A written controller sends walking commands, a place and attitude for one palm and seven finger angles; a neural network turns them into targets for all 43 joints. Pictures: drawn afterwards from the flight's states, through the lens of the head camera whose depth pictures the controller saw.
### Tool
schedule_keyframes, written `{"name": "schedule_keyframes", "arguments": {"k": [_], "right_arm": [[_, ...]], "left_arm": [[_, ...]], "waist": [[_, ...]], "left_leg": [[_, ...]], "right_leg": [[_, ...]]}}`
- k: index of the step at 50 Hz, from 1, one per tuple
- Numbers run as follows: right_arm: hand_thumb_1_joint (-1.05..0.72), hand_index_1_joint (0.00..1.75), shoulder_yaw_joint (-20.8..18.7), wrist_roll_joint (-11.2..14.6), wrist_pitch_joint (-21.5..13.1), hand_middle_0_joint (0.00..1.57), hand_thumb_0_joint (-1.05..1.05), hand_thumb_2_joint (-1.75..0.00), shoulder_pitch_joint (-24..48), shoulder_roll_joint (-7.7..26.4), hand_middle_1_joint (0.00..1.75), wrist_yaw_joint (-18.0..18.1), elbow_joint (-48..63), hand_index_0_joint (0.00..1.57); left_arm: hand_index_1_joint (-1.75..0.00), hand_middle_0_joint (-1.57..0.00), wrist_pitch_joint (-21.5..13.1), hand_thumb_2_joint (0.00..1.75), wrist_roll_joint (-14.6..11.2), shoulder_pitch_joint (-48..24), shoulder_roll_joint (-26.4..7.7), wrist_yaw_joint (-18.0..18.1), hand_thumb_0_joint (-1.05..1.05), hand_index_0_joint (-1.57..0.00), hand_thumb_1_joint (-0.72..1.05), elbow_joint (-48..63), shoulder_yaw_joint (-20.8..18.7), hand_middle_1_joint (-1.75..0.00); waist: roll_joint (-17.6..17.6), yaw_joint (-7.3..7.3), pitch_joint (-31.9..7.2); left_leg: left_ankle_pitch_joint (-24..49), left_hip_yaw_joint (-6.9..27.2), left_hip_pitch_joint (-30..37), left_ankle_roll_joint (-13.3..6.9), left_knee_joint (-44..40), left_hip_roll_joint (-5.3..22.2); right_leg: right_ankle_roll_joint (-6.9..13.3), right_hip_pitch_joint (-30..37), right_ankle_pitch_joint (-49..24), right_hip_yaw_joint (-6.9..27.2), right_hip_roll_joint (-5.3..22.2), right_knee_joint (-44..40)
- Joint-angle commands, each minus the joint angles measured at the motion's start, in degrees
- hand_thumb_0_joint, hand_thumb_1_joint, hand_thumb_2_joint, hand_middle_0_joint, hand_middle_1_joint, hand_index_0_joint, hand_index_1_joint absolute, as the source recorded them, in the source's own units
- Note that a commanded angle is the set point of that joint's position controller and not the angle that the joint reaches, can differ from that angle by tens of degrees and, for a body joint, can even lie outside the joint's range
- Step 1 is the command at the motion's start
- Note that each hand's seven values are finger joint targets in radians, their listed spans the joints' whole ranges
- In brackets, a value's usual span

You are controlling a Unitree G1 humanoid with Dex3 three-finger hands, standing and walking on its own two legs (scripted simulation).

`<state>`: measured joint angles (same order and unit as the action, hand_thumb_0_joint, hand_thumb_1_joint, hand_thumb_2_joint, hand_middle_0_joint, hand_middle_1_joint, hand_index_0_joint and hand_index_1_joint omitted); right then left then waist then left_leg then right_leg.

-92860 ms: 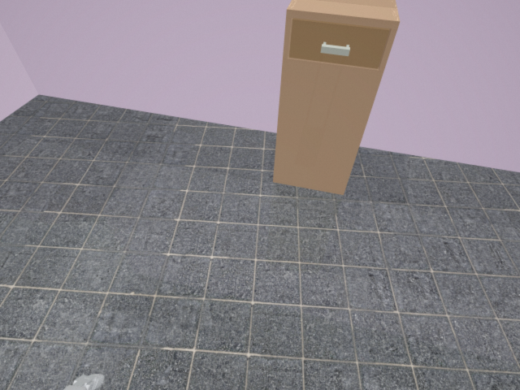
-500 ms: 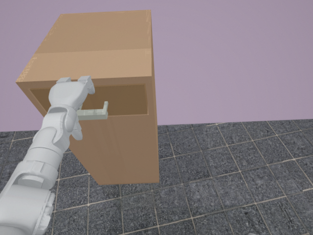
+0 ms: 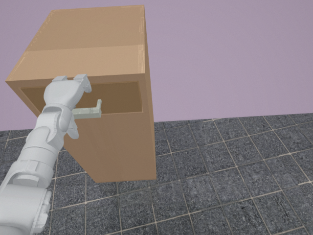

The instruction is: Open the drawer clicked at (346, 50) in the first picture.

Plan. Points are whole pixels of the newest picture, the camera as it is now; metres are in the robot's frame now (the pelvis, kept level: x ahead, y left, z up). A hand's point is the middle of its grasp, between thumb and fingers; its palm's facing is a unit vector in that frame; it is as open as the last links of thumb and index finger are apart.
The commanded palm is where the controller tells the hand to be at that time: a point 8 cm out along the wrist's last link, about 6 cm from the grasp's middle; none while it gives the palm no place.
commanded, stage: re-aim the fingers above the handle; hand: left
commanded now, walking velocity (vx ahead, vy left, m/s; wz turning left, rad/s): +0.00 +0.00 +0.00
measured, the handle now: (84, 108) +0.48 +0.23 +0.02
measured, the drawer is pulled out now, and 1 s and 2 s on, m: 0.00 0.00 0.00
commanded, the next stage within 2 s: lower the fingers behind the handle in 1.60 s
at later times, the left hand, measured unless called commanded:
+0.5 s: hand (73, 107) +0.44 +0.24 +0.08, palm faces +0.01 -0.04 -1.00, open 13.8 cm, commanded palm +0.42 +0.25 +0.14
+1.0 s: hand (68, 111) +0.43 +0.25 +0.07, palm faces -0.05 -0.02 -1.00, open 13.8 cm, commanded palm +0.41 +0.24 +0.14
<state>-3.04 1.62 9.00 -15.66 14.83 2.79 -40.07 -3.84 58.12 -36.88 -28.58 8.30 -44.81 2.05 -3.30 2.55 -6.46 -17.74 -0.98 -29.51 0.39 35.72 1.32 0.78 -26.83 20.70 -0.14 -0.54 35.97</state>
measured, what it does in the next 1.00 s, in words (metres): stands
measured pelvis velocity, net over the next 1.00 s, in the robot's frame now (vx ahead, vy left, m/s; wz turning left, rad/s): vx -0.01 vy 0.01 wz -0.01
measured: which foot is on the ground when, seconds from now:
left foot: down 0.00-1.00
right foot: down 0.00-1.00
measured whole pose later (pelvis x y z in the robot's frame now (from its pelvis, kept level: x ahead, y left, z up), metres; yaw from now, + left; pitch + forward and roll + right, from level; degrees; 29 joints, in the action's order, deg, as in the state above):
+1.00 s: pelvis -0.01 +0.01 +0.00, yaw +0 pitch +11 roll +0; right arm -3.4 1.3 6.7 -18.1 15.0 3.3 -39.4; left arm -3.3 58.5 -38.6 -29.5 7.7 -46.8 3.1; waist -2.5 2.7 -5.8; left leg -16.7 -1.5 -30.6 -0.4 36.1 1.1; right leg 0.0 -27.7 19.1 0.4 -0.3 35.6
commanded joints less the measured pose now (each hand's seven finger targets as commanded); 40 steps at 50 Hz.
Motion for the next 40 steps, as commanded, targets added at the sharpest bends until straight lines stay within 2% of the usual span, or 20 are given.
{"name": "schedule_keyframes", "arguments": {"k": [1, 3, 4, 6, 8, 11, 12, 14, 16, 17, 18, 22, 24, 29, 31, 32, 33, 34, 37, 40], "right_arm": [[-0.90, 0.30, -2.5, 0.2, -1.8, 0.20, 0.00, -0.90, -1.1, 8.2, 0.30, 0.7, 5.7, 0.20], [-0.90, 0.30, -2.5, 0.1, -2.0, 0.20, 0.00, -0.90, -1.2, 8.0, 0.30, 0.7, 6.1, 0.20], [-0.90, 0.30, -2.5, 0.1, -2.0, 0.20, 0.00, -0.90, -1.1, 7.9, 0.30, 0.7, 6.3, 0.20], [-0.90, 0.30, -2.6, 0.2, -2.2, 0.20, 0.00, -0.90, -1.3, 8.1, 0.30, 0.6, 6.3, 0.20], [-0.90, 0.30, -2.7, 0.2, -2.4, 0.20, 0.00, -0.90, -1.4, 8.2, 0.30, 0.5, 6.2, 0.20], [-0.90, 0.30, -3.0, 0.2, -2.9, 0.20, 0.00, -0.90, -1.9, 8.2, 0.30, 0.5, 6.1, 0.20], [-0.90, 0.30, -3.0, 0.0, -2.9, 0.20, 0.00, -0.90, -2.2, 8.2, 0.30, 0.5, 5.9, 0.20], [-0.90, 0.30, -3.3, 0.0, -3.2, 0.20, 0.00, -0.90, -2.6, 8.3, 0.30, 0.5, 5.5, 0.20], [-0.90, 0.30, -3.3, -0.1, -3.4, 0.20, 0.00, -0.90, -2.6, 7.9, 0.30, 0.3, 5.5, 0.20], [-0.90, 0.30, -3.2, -0.2, -3.5, 0.20, 0.00, -0.90, -3.0, 8.1, 0.30, 0.4, 5.1, 0.20], [-0.90, 0.30, -3.2, -0.1, -3.5, 0.20, 0.00, -0.90, -3.1, 8.2, 0.30, 0.4, 4.7, 0.20], [-0.90, 0.30, -2.8, -0.4, -3.6, 0.20, 0.00, -0.90, -3.2, 8.3, 0.30, 0.3, 4.5, 0.20], [-0.90, 0.30, -2.7, -0.3, -3.7, 0.20, 0.00, -0.90, -3.1, 8.1, 0.30, 0.2, 4.6, 0.20], [-0.90, 0.30, -2.4, -0.2, -3.5, 0.20, 0.00, -0.90, -2.9, 8.2, 0.30, 0.0, 5.3, 0.20], [-0.90, 0.30, -2.1, -0.1, -3.3, 0.20, 0.00, -0.90, -2.7, 8.3, 0.30, 0.3, 5.3, 0.20], [-0.90, 0.30, -2.1, -0.2, -3.3, 0.20, 0.00, -0.90, -2.8, 8.5, 0.30, 0.3, 5.3, 0.20], [-0.90, 0.30, -2.1, -0.1, -3.4, 0.20, 0.00, -0.90, -2.5, 8.3, 0.30, 0.3, 5.7, 0.20], [-0.90, 0.30, -2.1, -0.1, -3.4, 0.20, 0.00, -0.90, -2.7, 8.3, 0.30, 0.5, 5.5, 0.20], [-0.90, 0.30, -2.1, -0.3, -3.4, 0.20, 0.00, -0.90, -2.9, 8.2, 0.30, 0.6, 5.9, 0.20], [-0.90, 0.30, -2.0, 0.0, -3.5, 0.20, 0.00, -0.90, -2.4, 8.2, 0.30, 0.8, 6.3, 0.20]], "left_arm": [[-1.20, -0.30, 1.0, 0.30, -0.2, -23.4, -18.5, 2.0, 0.00, -0.30, -0.50, 8.7, -7.4, -1.20], [-1.20, -0.30, 0.2, 0.30, -0.1, -22.8, -19.8, 2.0, 0.00, -0.30, -0.50, 9.7, -8.8, -1.20], [-1.20, -0.30, 0.2, 0.30, -0.2, -22.2, -17.5, 1.9, 0.00, -0.30, -0.50, 9.5, -7.0, -1.20], [-1.20, -0.30, -0.4, 0.30, -0.1, -22.2, -17.8, 1.9, 0.00, -0.30, -0.50, 9.8, -7.2, -1.20], [-1.20, -0.30, -0.6, 0.30, -0.1, -22.8, -16.7, 1.9, 0.00, -0.30, -0.50, 9.3, -6.2, -1.20], [-1.20, -0.30, -1.1, 0.30, -0.1, -24.3, -14.6, 1.9, 0.00, -0.30, -0.50, 10.5, -4.1, -1.20], [-1.20, -0.30, -1.4, 0.30, -0.4, -26.0, -13.1, 1.8, 0.00, -0.30, -0.50, 11.6, -2.6, -1.20], [-1.20, -0.30, -1.9, 0.30, -0.3, -28.5, -13.9, 2.2, 0.00, -0.30, -0.50, 12.9, -3.0, -1.20], [-1.20, -0.30, -1.9, 0.30, -0.6, -28.8, -11.7, 2.7, 0.00, -0.30, -0.50, 13.0, -1.6, -1.20], [-1.20, -0.30, -1.9, 0.30, -0.7, -30.0, -12.0, 2.9, 0.00, -0.30, -0.50, 12.9, -1.7, -1.20], [-1.20, -0.30, -1.7, 0.30, -0.2, -30.7, -14.2, 3.4, 0.00, -0.30, -0.50, 11.7, -3.4, -1.20], [-1.20, -0.30, -0.1, 0.30, 0.6, -31.6, -16.3, 5.4, 0.00, -0.30, -0.50, 9.3, -5.5, -1.20], [-1.20, -0.30, 1.0, 0.30, 1.0, -30.1, -16.9, 6.0, 0.00, -0.30, -0.50, 7.6, -6.5, -1.20], [-1.20, -0.30, 3.3, 0.30, 1.3, -29.1, -16.4, 5.5, 0.00, -0.30, -0.50, 5.6, -5.8, -1.20], [-1.20, -0.30, 4.0, 0.30, 1.6, -29.4, -16.7, 5.2, 0.00, -0.30, -0.50, 4.2, -5.6, -1.20], [-1.20, -0.30, 3.8, 0.30, 1.9, -30.3, -17.5, 5.0, 0.00, -0.30, -0.50, 4.5, -6.2, -1.20], [-1.20, -0.30, 3.9, 0.30, 1.8, -30.4, -16.1, 4.8, 0.00, -0.30, -0.50, 4.7, -4.8, -1.20], [-1.20, -0.30, 4.0, 0.30, 2.0, -29.5, -17.4, 4.8, 0.00, -0.30, -0.50, 3.7, -6.1, -1.20], [-1.20, -0.30, 3.4, 0.30, 1.9, -28.7, -17.6, 4.1, 0.00, -0.30, -0.50, 5.0, -6.3, -1.20], [-1.20, -0.30, 3.1, 0.30, 1.2, -26.9, -16.8, 3.5, 0.00, -0.30, -0.50, 4.5, -5.8, -1.20]], "waist": [[3.5, -0.33, -18.2], [2.6, -1.11, -19.7], [2.6, -0.74, -18.9], [1.9, -0.76, -17.9], [2.9, -0.01, -17.0], [0.9, 0.57, -16.8], [1.4, 1.42, -17.6], [-0.1, 1.42, -18.3], [-1.1, 1.50, -17.6], [-0.4, 2.03, -18.2], [-0.3, 1.72, -17.8], [0.2, 0.96, -19.4], [-0.8, -0.09, -20.1], [1.8, -0.18, -19.6], [1.9, 0.10, -17.7], [3.0, 0.31, -17.9], [1.8, 0.31, -17.5], [2.8, -0.05, -17.1], [2.5, -0.38, -19.8], [3.3, -0.28, -17.1]], "left_leg": [[19.4, -2.3, 10.1, -3.3, -1.1, -3.0], [20.2, -2.3, 10.3, -3.3, -1.2, -3.0], [20.0, -2.3, 10.5, -3.3, -1.2, -3.0], [19.1, -2.2, 10.5, -3.2, -1.4, -2.9], [17.6, -2.0, 10.7, -3.3, -1.4, -2.7], [17.1, -1.6, 12.3, -3.2, -1.5, -2.5], [17.4, -1.4, 13.2, -3.3, -1.3, -2.4], [17.8, -0.8, 14.4, -3.1, -1.2, -2.3], [17.6, -0.4, 15.2, -3.0, -1.1, -2.3], [17.7, -0.3, 15.4, -3.0, -1.1, -2.1], [16.9, 0.0, 14.8, -2.9, -1.2, -2.1], [16.9, 0.0, 13.9, -2.7, -1.3, -2.1], [18.2, -0.4, 13.4, -2.6, -1.2, -2.1], [18.4, -0.8, 12.3, -2.6, -1.7, -1.9], [16.9, -1.0, 11.4, -2.6, -2.1, -1.9], [17.0, -0.9, 11.2, -2.8, -2.1, -1.8], [16.4, -1.0, 11.3, -2.8, -2.3, -1.9], [15.8, -1.0, 10.9, -2.8, -2.4, -1.8], [17.4, -1.3, 11.8, -2.8, -2.1, -1.9], [15.3, -1.6, 10.6, -3.0, -2.5, -2.0]], "right_leg": [[0.4, 9.1, -25.9, 0.0, -1.1, -3.5], [0.6, 10.3, -26.4, 0.1, -1.1, -3.3], [0.6, 9.4, -26.0, -0.1, -1.2, -3.3], [0.7, 8.1, -24.0, -0.3, -1.4, -3.6], [0.6, 6.8, -21.8, -0.2, -1.4, -4.1], [0.9, 4.4, -19.5, -0.5, -1.6, -4.1], [0.9, 4.3, -19.3, -0.5, -1.5, -4.4], [1.0, 2.9, -18.7, -0.7, -1.8, -3.9], [1.3, 1.4, -17.2, -1.2, -2.0, -3.9], [1.2, 1.5, -16.8, -1.1, -1.9, -4.1], [1.2, 1.0, -16.0, -1.2, -2.0, -3.7], [1.4, 1.9, -15.4, -1.4, -2.1, -3.3], [1.5, 2.6, -16.9, -1.5, -2.1, -2.6], [1.3, 3.8, -17.7, -1.7, -2.0, -2.8], [1.2, 3.2, -16.7, -1.7, -1.9, -3.3], [1.2, 3.8, -16.7, -1.4, -1.9, -3.6], [1.1, 3.3, -16.2, -1.4, -1.8, -3.6], [1.2, 3.5, -15.8, -1.5, -1.8, -3.6], [1.2, 5.6, -17.6, -1.1, -1.7, -3.8], [0.9, 5.0, -17.0, -1.0, -1.6, -4.2]]}}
